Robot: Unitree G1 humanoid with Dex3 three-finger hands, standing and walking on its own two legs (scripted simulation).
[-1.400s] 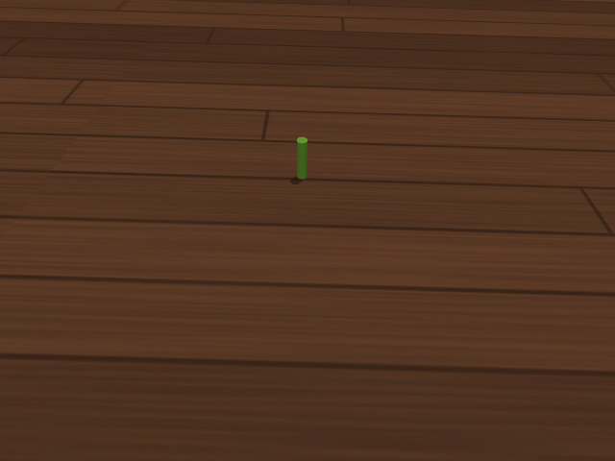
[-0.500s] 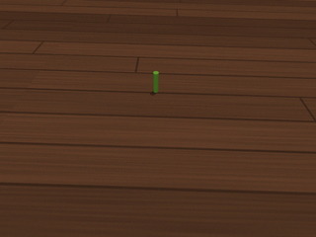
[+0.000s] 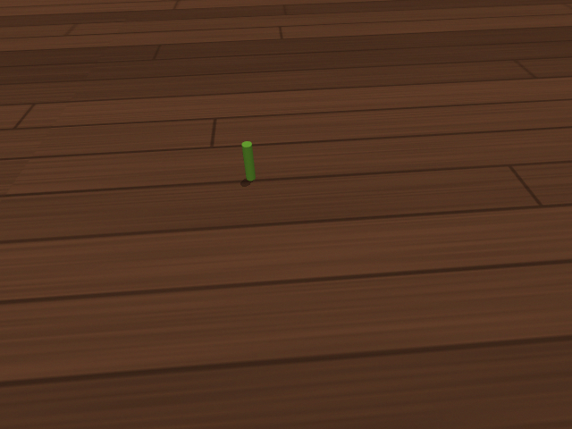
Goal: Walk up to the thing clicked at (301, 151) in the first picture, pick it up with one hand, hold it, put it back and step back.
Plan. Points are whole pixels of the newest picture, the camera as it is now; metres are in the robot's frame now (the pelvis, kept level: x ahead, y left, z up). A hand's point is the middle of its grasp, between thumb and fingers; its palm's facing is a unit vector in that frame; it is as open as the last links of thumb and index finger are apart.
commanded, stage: walk up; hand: left
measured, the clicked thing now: (248, 161) +1.46 +0.20 -0.65
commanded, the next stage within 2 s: none
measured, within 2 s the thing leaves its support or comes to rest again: neither
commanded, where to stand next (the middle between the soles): +1.14 +0.00 m, yaw -2 degrees
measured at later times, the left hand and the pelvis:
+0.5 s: hand (129, 369) +0.27 +0.29 -0.16, palm faces -0.06 -0.94 -0.35, open 7.4 cm; pelvis +0.21 +0.01 -0.01, yaw -2 degrees
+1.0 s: hand (173, 246) +0.50 +0.25 -0.11, palm faces -0.04 -0.91 -0.42, open 7.4 cm; pelvis +0.45 -0.03 +0.01, yaw -2 degrees
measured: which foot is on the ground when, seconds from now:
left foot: down 0.00-0.00, up 0.02-0.38, down 0.40-0.78, up 0.80-1.00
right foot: down 0.00-0.42, up 0.44-0.74, down 0.76-1.00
